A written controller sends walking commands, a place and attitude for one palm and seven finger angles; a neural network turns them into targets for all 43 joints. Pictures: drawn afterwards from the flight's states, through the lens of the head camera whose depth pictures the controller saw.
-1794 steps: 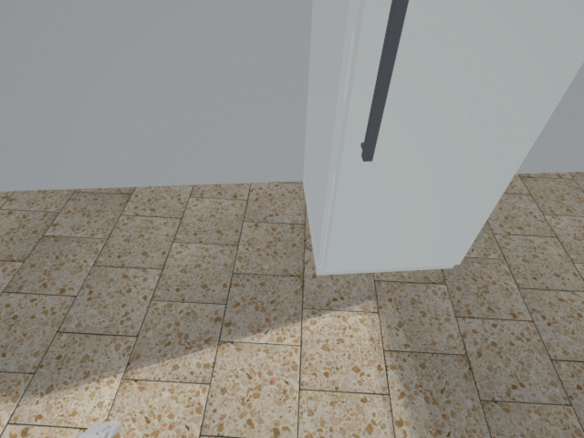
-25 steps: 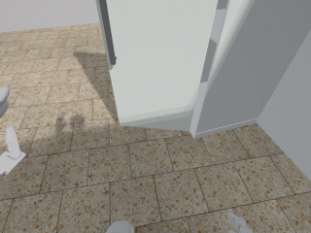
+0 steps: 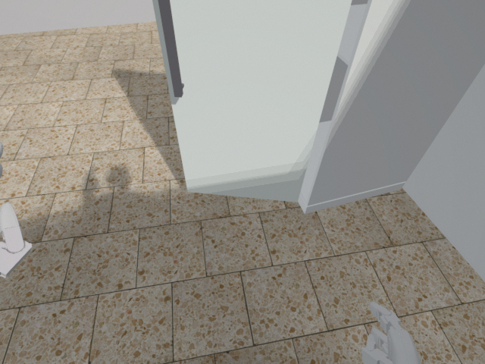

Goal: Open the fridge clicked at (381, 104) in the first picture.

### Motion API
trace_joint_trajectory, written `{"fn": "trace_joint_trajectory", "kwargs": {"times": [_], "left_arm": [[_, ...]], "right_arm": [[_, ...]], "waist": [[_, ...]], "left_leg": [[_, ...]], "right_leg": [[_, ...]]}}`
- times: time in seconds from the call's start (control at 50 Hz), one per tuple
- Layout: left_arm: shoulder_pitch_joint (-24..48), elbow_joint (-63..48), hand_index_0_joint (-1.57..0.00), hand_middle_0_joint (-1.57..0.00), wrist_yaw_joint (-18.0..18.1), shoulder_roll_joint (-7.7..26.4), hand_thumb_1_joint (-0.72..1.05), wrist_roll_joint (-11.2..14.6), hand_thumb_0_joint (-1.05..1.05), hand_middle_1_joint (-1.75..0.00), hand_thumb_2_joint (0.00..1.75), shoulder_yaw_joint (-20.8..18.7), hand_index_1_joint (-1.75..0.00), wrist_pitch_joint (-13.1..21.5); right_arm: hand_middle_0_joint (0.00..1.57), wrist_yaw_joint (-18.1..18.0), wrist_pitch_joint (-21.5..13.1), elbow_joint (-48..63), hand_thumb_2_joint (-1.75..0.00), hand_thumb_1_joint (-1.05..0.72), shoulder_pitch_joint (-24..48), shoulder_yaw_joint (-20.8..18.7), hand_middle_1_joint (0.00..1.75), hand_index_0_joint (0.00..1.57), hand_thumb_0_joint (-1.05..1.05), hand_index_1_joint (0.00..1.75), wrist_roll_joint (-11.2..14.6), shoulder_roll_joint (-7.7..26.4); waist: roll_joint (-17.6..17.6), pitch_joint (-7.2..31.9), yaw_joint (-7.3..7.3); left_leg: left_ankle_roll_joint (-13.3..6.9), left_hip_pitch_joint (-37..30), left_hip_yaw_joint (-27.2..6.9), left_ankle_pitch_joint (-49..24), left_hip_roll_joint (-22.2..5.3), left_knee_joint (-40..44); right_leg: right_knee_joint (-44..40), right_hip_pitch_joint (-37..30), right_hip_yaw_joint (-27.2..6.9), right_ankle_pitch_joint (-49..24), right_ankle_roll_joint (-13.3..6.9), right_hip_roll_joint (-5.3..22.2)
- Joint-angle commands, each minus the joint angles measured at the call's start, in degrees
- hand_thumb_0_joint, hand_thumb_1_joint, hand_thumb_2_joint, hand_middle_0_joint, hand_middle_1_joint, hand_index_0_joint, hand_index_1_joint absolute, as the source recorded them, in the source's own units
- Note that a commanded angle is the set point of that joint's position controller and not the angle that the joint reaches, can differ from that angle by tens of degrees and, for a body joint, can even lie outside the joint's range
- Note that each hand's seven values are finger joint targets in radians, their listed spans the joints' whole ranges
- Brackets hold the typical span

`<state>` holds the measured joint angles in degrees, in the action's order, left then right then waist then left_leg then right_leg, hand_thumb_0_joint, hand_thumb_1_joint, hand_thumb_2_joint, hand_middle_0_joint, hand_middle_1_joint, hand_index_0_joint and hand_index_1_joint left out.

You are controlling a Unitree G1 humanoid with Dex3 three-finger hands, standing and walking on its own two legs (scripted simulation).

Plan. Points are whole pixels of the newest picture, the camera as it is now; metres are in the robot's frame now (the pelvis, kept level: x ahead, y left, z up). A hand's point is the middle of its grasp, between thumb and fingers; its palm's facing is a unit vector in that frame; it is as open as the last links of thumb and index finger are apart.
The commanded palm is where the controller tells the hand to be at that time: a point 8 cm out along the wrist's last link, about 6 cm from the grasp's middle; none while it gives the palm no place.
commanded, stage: stop stepping back and stand still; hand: left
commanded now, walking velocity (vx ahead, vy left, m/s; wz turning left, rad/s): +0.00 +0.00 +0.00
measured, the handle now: (171, 34) +0.95 +0.27 +0.11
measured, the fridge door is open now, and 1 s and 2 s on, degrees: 67 67 67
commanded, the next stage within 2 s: let the arm hang, fingers relaxed in 0.60 s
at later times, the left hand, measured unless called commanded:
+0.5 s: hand (2, 232) +0.23 +0.31 +0.17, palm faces +0.40 -0.80 -0.45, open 7.4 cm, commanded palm +0.16 +0.34 +0.18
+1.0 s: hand out of the picture +0.07 +0.21 -0.16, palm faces -0.12 -0.98 -0.17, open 7.4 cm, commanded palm none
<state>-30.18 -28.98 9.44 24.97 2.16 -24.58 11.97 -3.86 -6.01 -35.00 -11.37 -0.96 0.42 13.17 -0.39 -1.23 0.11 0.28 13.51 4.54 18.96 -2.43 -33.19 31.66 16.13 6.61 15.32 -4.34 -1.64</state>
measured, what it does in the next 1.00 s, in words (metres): stands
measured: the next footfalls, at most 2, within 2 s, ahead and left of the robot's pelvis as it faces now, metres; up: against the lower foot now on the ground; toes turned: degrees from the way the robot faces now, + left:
none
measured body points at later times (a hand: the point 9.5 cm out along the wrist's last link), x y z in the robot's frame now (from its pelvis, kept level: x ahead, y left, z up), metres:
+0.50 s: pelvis +0.02 +0.05 +0.00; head +0.04 +0.06 +0.45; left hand +0.20 +0.35 +0.19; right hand +0.19 -0.18 -0.07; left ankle -0.01 +0.12 -0.73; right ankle +0.02 -0.07 -0.73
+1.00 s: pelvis -0.01 +0.04 +0.00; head +0.01 +0.05 +0.45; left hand +0.08 +0.26 -0.14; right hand +0.06 -0.23 -0.12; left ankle -0.02 +0.12 -0.73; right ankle +0.02 -0.07 -0.73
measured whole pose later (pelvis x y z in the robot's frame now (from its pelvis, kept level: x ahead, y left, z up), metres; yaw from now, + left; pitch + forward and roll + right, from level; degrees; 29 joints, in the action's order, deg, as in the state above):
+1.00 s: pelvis -0.01 +0.04 +0.00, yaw -2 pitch +0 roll +0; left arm -13.8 47.3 0.1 11.1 -1.1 3.0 -3.8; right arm 0.8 1.7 -50.3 -11.3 0.5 -2.0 15.7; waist -1.7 -3.2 1.6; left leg -3.4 13.0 7.9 16.9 1.0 -29.8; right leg 31.4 18.0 2.6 13.2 -0.5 1.3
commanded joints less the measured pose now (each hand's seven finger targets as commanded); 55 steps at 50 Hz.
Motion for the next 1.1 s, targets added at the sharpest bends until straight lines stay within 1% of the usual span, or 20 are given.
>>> {"fn": "trace_joint_trajectory", "kwargs": {"times": [0.0,0.02,0.06,0.1,0.12,0.3,0.34,0.48,0.6,0.66,0.68,0.7,0.72,0.74,0.76,0.8,0.84,0.88,0.96,1.08], "left_arm": [[0.8,-6.9,-0.2,-0.2,1.0,7.9,0.9,0.8,0.0,-0.3,0.9,-6.5,-0.3,2.7],[0.3,-7.6,-0.2,-0.2,0.9,8.3,0.9,0.8,0.0,-0.3,0.9,-6.5,-0.3,2.7],[-0.3,-8.3,-0.2,-0.2,0.7,8.1,0.9,0.7,0.0,-0.3,0.9,-6.2,-0.3,2.6],[0.5,-9.6,-0.2,-0.2,0.5,8.9,0.9,0.3,0.0,-0.3,0.9,-6.5,-0.3,2.6],[0.5,-9.7,-0.2,-0.2,0.4,8.4,0.9,0.1,0.0,-0.3,0.9,-6.0,-0.3,2.6],[1.6,-13.1,-0.2,-0.2,0.8,8.9,0.9,-0.1,0.0,-0.3,0.9,-6.5,-0.3,2.4],[1.2,-12.2,-0.2,-0.2,0.8,8.5,0.9,0.0,0.0,-0.3,0.9,-6.5,-0.3,2.4],[0.7,-10.6,-0.2,-0.2,0.7,7.2,0.9,0.1,0.0,-0.3,0.9,-5.6,-0.3,2.2],[1.0,-11.9,-0.2,-0.2,0.8,8.1,0.9,0.0,0.0,-0.3,0.9,-6.2,-0.3,2.2],[0.4,-11.4,-0.2,-0.2,0.9,7.8,0.9,0.0,0.0,-0.3,0.9,-5.7,-0.3,2.1],[5.1,36.8,-0.2,-0.2,-6.7,-0.1,0.9,-4.4,0.0,-0.3,0.9,18.5,-0.3,-6.9],[7.5,38.3,-0.2,-0.2,-8.0,-0.1,0.9,-3.6,0.0,-0.3,0.9,17.4,-0.3,-10.8],[8.1,37.9,-0.2,-0.2,-8.2,-0.3,0.9,-3.5,0.0,-0.3,0.9,17.6,-0.3,-12.0],[10.2,40.0,-0.2,-0.2,-8.2,-1.4,0.9,-3.6,0.0,-0.3,0.9,18.5,-0.3,-11.6],[12.3,43.1,-0.2,-0.2,-8.4,-1.4,0.9,-3.6,0.0,-0.3,0.9,19.0,-0.3,-11.4],[15.6,49.7,-0.2,-0.2,-8.3,-0.5,0.9,-3.9,0.0,-0.3,0.9,20.1,-0.3,-11.5],[17.5,56.7,-0.2,-0.2,-8.1,-0.5,0.9,-3.9,0.0,-0.3,0.9,21.1,-0.3,-11.8],[19.2,63.0,-0.2,-0.2,-8.1,-0.6,0.9,-3.8,0.0,-0.3,0.9,22.2,-0.3,-12.0],[19.1,72.9,-0.2,-0.2,-8.1,-1.5,0.9,-3.4,0.0,-0.3,0.9,23.6,-0.3,-12.2],[18.5,81.8,-0.2,-0.2,-8.0,-1.9,0.9,-3.3,0.0,-0.3,0.9,23.3,-0.3,-11.3]], "right_arm": [[0.2,0.1,-2.6,7.7,-0.9,-0.9,3.5,-1.9,0.3,0.2,0.0,0.3,0.7,5.8],[0.2,0.1,-2.5,7.8,-0.9,-0.9,3.7,-1.8,0.3,0.2,0.0,0.3,0.7,6.0],[0.2,-0.1,-2.1,8.4,-0.9,-0.9,4.7,-1.8,0.3,0.2,0.0,0.3,0.6,6.6],[0.2,-0.3,-1.8,8.8,-0.9,-0.9,6.1,-1.2,0.3,0.2,0.0,0.3,0.4,6.3],[0.2,-0.4,-1.7,8.7,-0.9,-0.9,5.9,-1.1,0.3,0.2,0.0,0.3,0.3,6.1],[0.2,-0.5,-1.6,9.0,-0.9,-0.9,5.5,-0.9,0.3,0.2,0.0,0.3,-0.6,5.6],[0.2,-0.4,-1.3,8.9,-0.9,-0.9,5.4,-0.8,0.3,0.2,0.0,0.3,-0.5,5.4],[0.2,-0.4,-0.4,9.3,-0.9,-0.9,5.6,-1.1,0.3,0.2,0.0,0.3,-0.3,5.7],[0.2,-0.5,-0.2,9.7,-0.9,-0.9,5.9,-1.3,0.3,0.2,0.0,0.3,-0.3,5.9],[0.2,-0.5,-0.1,9.6,-0.9,-0.9,5.9,-1.2,0.3,0.2,0.0,0.3,-0.3,5.8],[0.2,4.3,-2.6,-4.0,-0.9,-0.9,8.4,-4.5,0.3,0.2,0.0,0.3,0.1,16.2],[0.2,4.4,0.6,-3.2,-0.9,-0.9,3.0,-4.9,0.3,0.2,0.0,0.3,0.2,15.0],[0.2,4.3,1.8,-2.1,-0.9,-0.9,2.2,-4.5,0.3,0.2,0.0,0.3,0.1,14.0],[0.2,4.4,2.4,-2.7,-0.9,-0.9,1.8,-3.9,0.3,0.2,0.0,0.3,-0.3,12.5],[0.2,4.6,3.3,-2.8,-0.9,-0.9,2.0,-3.1,0.3,0.2,0.0,0.3,-0.7,12.0],[0.2,4.6,4.2,-3.6,-0.9,-0.9,2.4,-2.4,0.3,0.2,0.0,0.3,-1.5,12.7],[0.2,4.4,5.0,-5.2,-0.9,-0.9,3.4,-1.9,0.3,0.2,0.0,0.3,-2.0,12.4],[0.2,4.2,5.6,-7.4,-0.9,-0.9,3.0,-1.4,0.3,0.2,0.0,0.3,-2.2,11.8],[0.2,4.0,6.3,-12.4,-0.9,-0.9,2.7,-0.2,0.3,0.2,0.0,0.3,-2.1,9.6],[0.2,3.4,6.5,-18.7,-0.9,-0.9,-0.7,-0.6,0.3,0.2,0.0,0.3,-1.8,8.5]], "waist": [[-2.6,7.2,0.26],[-2.4,7.9,0.2],[1.3,8.3,-0.27],[5.1,7.2,-0.79],[5.0,6.4,-0.84],[7.6,8.4,-0.86],[5.9,8.4,-0.67],[6.3,7.0,-0.42],[6.8,8.1,-0.51],[6.3,7.3,-0.58],[2.8,3.4,2.47],[0.8,7.8,2.41],[1.1,7.4,2.61],[-0.6,8.0,2.26],[-2.7,5.9,1.91],[-6.6,4.0,1.1],[-6.8,3.0,0.21],[-4.4,3.2,0.25],[6.2,2.0,-0.01],[7.3,2.8,0.46]], "left_leg": [[-0.8,4.4,-2.5,-7.8,-0.5,1.7],[-1.1,2.0,-2.8,-12.2,-1.4,4.3],[-2.1,-1.7,-6.0,-22.3,-4.7,7.0],[-2.9,-1.5,-8.1,-27.3,-6.8,9.0],[-2.9,-0.8,-8.1,-27.1,-7.2,9.6],[-1.4,-1.5,-5.9,-26.7,-6.3,9.4],[-1.2,-1.4,-5.8,-26.9,-6.5,9.5],[-0.9,-0.2,-5.8,-26.0,-6.8,10.6],[-0.7,0.9,-5.7,-24.6,-6.3,9.7],[-0.9,1.8,-5.6,-21.0,-6.1,10.3],[-1.9,1.2,-4.1,-25.8,-6.0,-0.9],[-0.9,-2.8,-4.5,-26.5,-5.2,-0.5],[-1.2,-3.1,-4.5,-20.4,-5.7,0.0],[-2.5,-0.4,-6.0,-15.5,-6.2,1.3],[-3.6,2.4,-7.8,-12.7,-6.6,3.8],[-4.2,5.2,-9.7,-13.6,-7.1,7.3],[-3.8,6.0,-9.0,-12.7,-6.1,8.9],[-3.2,4.0,-7.7,-10.7,-4.9,10.8],[-2.7,2.0,-6.5,-4.0,-4.5,15.4],[-2.7,-0.2,-5.6,-0.1,-4.0,15.9]], "right_leg": [[-8.0,-11.3,-17.9,-19.7,-0.2,15.0],[-5.7,-11.2,-14.5,-22.7,0.9,12.9],[-2.5,-8.8,-9.4,-21.1,3.3,8.0],[-1.3,-7.4,-6.6,-17.2,4.4,5.6],[-1.4,-7.4,-6.4,-14.9,4.4,5.3],[-2.4,-9.2,-7.0,-15.4,3.3,5.4],[-2.2,-9.4,-6.9,-15.3,3.4,5.4],[-2.6,-8.7,-6.6,-13.0,3.6,5.0],[-2.9,-10.4,-7.5,-17.0,3.1,6.0],[-3.2,-9.9,-7.7,-15.3,3.4,5.8],[2.8,0.6,-6.2,-23.8,2.4,11.1],[-0.6,2.6,-11.0,-21.9,1.4,11.1],[-1.6,4.3,-9.6,-15.9,1.6,11.2],[-0.1,4.7,-8.1,-10.2,1.8,10.2],[0.6,4.8,-7.3,-5.9,2.2,9.2],[0.9,1.1,-7.4,-5.3,2.4,7.5],[-1.2,-2.0,-8.8,-7.9,2.5,8.3],[-3.2,-3.3,-10.7,-9.1,2.3,8.8],[-7.4,-4.5,-11.3,-3.3,2.7,7.9],[-12.3,-5.9,-12.0,-2.1,1.5,8.2]]}}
